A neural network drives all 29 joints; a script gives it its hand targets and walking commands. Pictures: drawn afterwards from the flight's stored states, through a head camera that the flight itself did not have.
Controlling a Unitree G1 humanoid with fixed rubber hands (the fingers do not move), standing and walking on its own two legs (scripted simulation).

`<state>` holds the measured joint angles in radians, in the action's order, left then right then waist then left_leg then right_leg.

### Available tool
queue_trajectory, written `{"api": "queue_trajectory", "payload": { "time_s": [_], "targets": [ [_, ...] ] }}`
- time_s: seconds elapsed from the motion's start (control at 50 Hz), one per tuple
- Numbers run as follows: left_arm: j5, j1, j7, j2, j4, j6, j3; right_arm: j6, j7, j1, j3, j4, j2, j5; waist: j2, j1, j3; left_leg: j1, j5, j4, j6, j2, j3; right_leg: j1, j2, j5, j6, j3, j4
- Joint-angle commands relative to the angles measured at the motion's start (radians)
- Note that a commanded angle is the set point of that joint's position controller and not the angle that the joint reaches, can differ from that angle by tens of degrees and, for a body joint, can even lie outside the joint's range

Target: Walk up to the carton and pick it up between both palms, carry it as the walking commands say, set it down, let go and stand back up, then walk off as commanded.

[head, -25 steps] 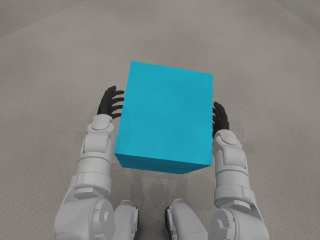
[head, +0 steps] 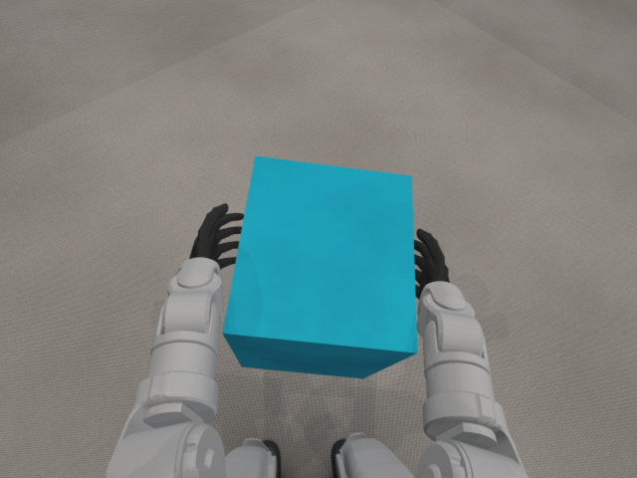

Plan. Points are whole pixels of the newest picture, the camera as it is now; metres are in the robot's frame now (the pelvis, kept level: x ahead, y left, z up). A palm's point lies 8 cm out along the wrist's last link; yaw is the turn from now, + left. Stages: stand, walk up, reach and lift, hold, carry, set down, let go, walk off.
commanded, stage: reach and lift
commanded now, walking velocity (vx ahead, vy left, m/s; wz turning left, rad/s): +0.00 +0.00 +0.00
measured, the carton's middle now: (316, 282) +0.37 -0.04 -0.09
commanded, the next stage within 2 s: none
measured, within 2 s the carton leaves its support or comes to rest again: neither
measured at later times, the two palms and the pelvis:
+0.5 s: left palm (201, 248) +0.36 +0.10 +0.06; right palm (459, 281) +0.30 -0.19 +0.05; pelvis +0.02 +0.00 +0.02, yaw -1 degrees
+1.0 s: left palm (167, 251) +0.34 +0.13 +0.09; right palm (448, 257) +0.32 -0.17 +0.08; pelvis +0.02 -0.01 +0.02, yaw -1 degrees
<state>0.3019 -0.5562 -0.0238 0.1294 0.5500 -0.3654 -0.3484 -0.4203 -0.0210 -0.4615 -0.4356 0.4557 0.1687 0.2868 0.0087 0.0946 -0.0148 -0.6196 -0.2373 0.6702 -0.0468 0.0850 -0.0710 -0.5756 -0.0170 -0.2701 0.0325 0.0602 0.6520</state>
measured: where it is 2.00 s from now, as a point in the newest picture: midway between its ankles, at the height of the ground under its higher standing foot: outside the picture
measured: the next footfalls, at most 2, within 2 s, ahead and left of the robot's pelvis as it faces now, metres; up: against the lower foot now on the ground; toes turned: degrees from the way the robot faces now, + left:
none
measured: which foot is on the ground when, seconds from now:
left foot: down 0.00-1.00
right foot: down 0.00-1.00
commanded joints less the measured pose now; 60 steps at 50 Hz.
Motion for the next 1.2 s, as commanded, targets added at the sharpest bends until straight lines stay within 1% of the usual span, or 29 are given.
{"api": "queue_trajectory", "payload": {
  "time_s": [0.0,0.08,0.14,0.16,0.2,0.24,0.26,0.3,0.38,0.42,0.46,0.48,0.52,0.56,0.64,0.66,0.68,0.78,0.8,0.82,0.84,0.88,0.96,1.0,1.04,1.06,1.12,1.14,1.18],
  "targets": [
    [-0.138,-0.450,-0.194,1.046,0.063,-0.009,0.553,0.023,-0.220,-0.671,0.627,-0.024,0.937,-0.170,0.024,0.028,0.580,0.414,0.124,-0.101,0.028,0.009,-0.064,0.216,-0.069,0.165,-0.029,-0.002,-0.074],
    [-0.146,-0.423,-0.198,1.043,0.056,-0.041,0.560,-0.024,-0.231,-0.622,0.619,0.003,0.946,-0.168,0.004,0.028,0.547,0.456,0.156,-0.138,0.030,-0.009,-0.072,0.240,-0.071,0.200,-0.025,-0.006,-0.106],
    [-0.130,-0.382,-0.198,1.033,0.075,-0.071,0.532,-0.061,-0.225,-0.563,0.583,0.031,0.938,-0.158,0.019,0.024,0.470,0.425,0.154,-0.166,0.031,-0.008,-0.058,0.278,-0.073,0.207,-0.027,0.002,-0.127],
    [-0.112,-0.358,-0.198,1.012,0.114,-0.083,0.505,-0.069,-0.224,-0.576,0.566,0.031,0.921,-0.152,0.026,0.009,0.418,0.413,0.131,-0.177,0.026,-0.012,-0.058,0.265,-0.067,0.194,-0.025,0.002,-0.135],
    [-0.146,-0.344,-0.198,1.034,0.062,-0.095,0.544,-0.086,-0.225,-0.550,0.604,-0.013,0.941,-0.179,0.002,0.010,0.458,0.488,0.202,-0.187,0.033,-0.019,-0.059,0.317,-0.074,0.244,-0.019,0.000,-0.149],
    [-0.161,-0.309,-0.196,1.044,0.038,-0.115,0.562,-0.109,-0.217,-0.532,0.639,-0.051,0.949,-0.203,0.023,-0.002,0.469,0.508,0.256,-0.196,0.031,-0.009,-0.047,0.376,-0.073,0.298,-0.015,0.005,-0.167],
    [-0.173,-0.319,-0.197,1.047,0.043,-0.127,0.571,-0.119,-0.210,-0.518,0.632,-0.054,0.925,-0.202,0.022,0.022,0.443,0.498,0.265,-0.198,0.029,-0.008,-0.048,0.382,-0.069,0.311,-0.017,0.009,-0.178],
    [-0.151,-0.329,-0.195,1.000,0.029,-0.138,0.540,-0.137,-0.206,-0.501,0.596,-0.029,0.915,-0.184,0.019,0.008,0.349,0.478,0.213,-0.212,0.028,-0.012,-0.045,0.344,-0.067,0.256,-0.017,0.004,-0.194],
    [-0.209,-0.352,-0.198,1.022,-0.053,-0.164,0.597,-0.167,-0.198,-0.528,0.666,-0.109,0.945,-0.236,-0.006,-0.011,0.381,0.538,0.217,-0.229,0.023,-0.013,-0.052,0.404,-0.061,0.259,-0.016,0.006,-0.210],
    [-0.213,-0.366,-0.201,1.018,-0.062,-0.178,0.602,-0.181,-0.194,-0.534,0.671,-0.122,0.934,-0.240,-0.003,-0.003,0.380,0.540,0.213,-0.237,0.023,-0.015,-0.054,0.407,-0.058,0.261,-0.016,0.006,-0.215],
    [-0.222,-0.359,-0.200,0.999,-0.090,-0.189,0.605,-0.196,-0.188,-0.546,0.696,-0.151,0.943,-0.249,-0.031,-0.014,0.383,0.551,0.200,-0.241,0.021,-0.009,-0.052,0.428,-0.058,0.258,-0.011,0.001,-0.218],
    [-0.220,-0.344,-0.200,1.001,-0.087,-0.201,0.608,-0.202,-0.186,-0.542,0.697,-0.160,0.939,-0.254,-0.008,-0.018,0.372,0.554,0.207,-0.247,0.022,-0.008,-0.050,0.427,-0.055,0.259,-0.016,0.007,-0.227],
    [-0.240,-0.327,-0.208,1.023,-0.075,-0.222,0.624,-0.215,-0.175,-0.571,0.736,-0.212,0.941,-0.274,-0.025,-0.023,0.415,0.586,0.207,-0.250,0.019,-0.004,-0.053,0.467,-0.057,0.263,-0.010,0.005,-0.233],
    [-0.222,-0.301,-0.207,0.990,-0.058,-0.240,0.584,-0.239,-0.172,-0.528,0.701,-0.162,0.934,-0.252,-0.028,-0.034,0.338,0.550,0.165,-0.266,0.016,-0.005,-0.048,0.455,-0.052,0.230,-0.013,0.010,-0.243],
    [-0.251,-0.366,-0.217,0.995,-0.122,-0.264,0.617,-0.269,-0.177,-0.521,0.700,-0.150,0.964,-0.253,-0.036,-0.030,0.326,0.594,0.119,-0.296,0.018,-0.008,-0.044,0.465,-0.056,0.171,-0.018,0.009,-0.270],
    [-0.238,-0.351,-0.218,0.986,-0.099,-0.277,0.601,-0.273,-0.178,-0.540,0.697,-0.151,0.952,-0.257,0.009,-0.047,0.304,0.567,0.098,-0.304,0.020,-0.005,-0.036,0.485,-0.050,0.157,-0.023,0.011,-0.275],
    [-0.253,-0.358,-0.214,1.000,-0.134,-0.282,0.621,-0.282,-0.179,-0.530,0.705,-0.154,0.964,-0.267,-0.010,-0.039,0.298,0.594,0.101,-0.309,0.019,-0.008,-0.041,0.487,-0.053,0.148,-0.025,0.009,-0.281],
    [-0.238,-0.389,-0.216,0.987,-0.124,-0.317,0.568,-0.304,-0.181,-0.586,0.669,-0.138,0.940,-0.252,0.010,-0.061,0.205,0.565,0.013,-0.333,0.019,-0.012,-0.032,0.485,-0.048,0.046,-0.036,0.007,-0.301],
    [-0.235,-0.389,-0.215,0.985,-0.116,-0.324,0.559,-0.303,-0.182,-0.586,0.656,-0.136,0.932,-0.244,-0.013,-0.058,0.197,0.582,0.014,-0.330,0.022,-0.013,-0.034,0.470,-0.050,0.035,-0.039,0.007,-0.306],
    [-0.231,-0.393,-0.216,0.981,-0.116,-0.324,0.549,-0.307,-0.181,-0.585,0.651,-0.129,0.936,-0.243,0.006,-0.063,0.193,0.577,0.016,-0.327,0.020,-0.009,-0.031,0.476,-0.044,0.037,-0.041,0.012,-0.307],
    [-0.232,-0.406,-0.219,0.971,-0.117,-0.329,0.541,-0.307,-0.183,-0.595,0.648,-0.121,0.935,-0.237,-0.026,-0.064,0.199,0.580,0.010,-0.328,0.018,-0.012,-0.036,0.479,-0.046,0.027,-0.038,0.009,-0.307],
    [-0.225,-0.402,-0.218,0.974,-0.114,-0.337,0.533,-0.307,-0.183,-0.582,0.632,-0.116,0.929,-0.226,-0.006,-0.062,0.187,0.592,0.002,-0.330,0.024,-0.016,-0.034,0.466,-0.046,0.018,-0.043,0.009,-0.307],
    [-0.227,-0.396,-0.213,0.962,-0.124,-0.338,0.525,-0.303,-0.182,-0.589,0.639,-0.115,0.923,-0.226,-0.036,-0.072,0.210,0.615,0.063,-0.325,0.023,-0.017,-0.039,0.485,-0.049,0.077,-0.035,0.008,-0.300],
    [-0.246,-0.375,-0.207,0.980,-0.170,-0.338,0.563,-0.302,-0.179,-0.537,0.659,-0.138,0.942,-0.239,0.010,-0.070,0.266,0.627,0.160,-0.321,0.030,-0.016,-0.036,0.538,-0.050,0.187,-0.037,0.019,-0.292],
    [-0.262,-0.323,-0.203,0.994,-0.201,-0.339,0.588,-0.301,-0.177,-0.512,0.700,-0.182,0.943,-0.260,-0.003,-0.089,0.317,0.669,0.277,-0.309,0.031,-0.017,-0.044,0.561,-0.054,0.288,-0.033,0.024,-0.284],
    [-0.262,-0.301,-0.201,0.985,-0.216,-0.342,0.599,-0.298,-0.177,-0.496,0.711,-0.214,0.926,-0.264,0.023,-0.090,0.337,0.669,0.316,-0.307,0.040,-0.013,-0.043,0.586,-0.055,0.327,-0.032,0.025,-0.285],
    [-0.261,-0.249,-0.189,0.960,-0.251,-0.345,0.606,-0.301,-0.167,-0.438,0.716,-0.236,0.908,-0.257,-0.013,-0.098,0.307,0.688,0.344,-0.312,0.041,-0.013,-0.044,0.581,-0.059,0.355,-0.025,0.031,-0.295],
    [-0.247,-0.231,-0.185,0.948,-0.241,-0.350,0.587,-0.306,-0.167,-0.414,0.703,-0.221,0.891,-0.248,0.006,-0.100,0.269,0.676,0.325,-0.319,0.041,-0.014,-0.042,0.576,-0.053,0.343,-0.028,0.032,-0.298],
    [-0.240,-0.212,-0.180,0.930,-0.249,-0.352,0.589,-0.302,-0.166,-0.403,0.706,-0.237,0.879,-0.246,-0.007,-0.102,0.232,0.672,0.299,-0.327,0.038,-0.015,-0.042,0.563,-0.052,0.322,-0.029,0.035,-0.304]
  ]
}}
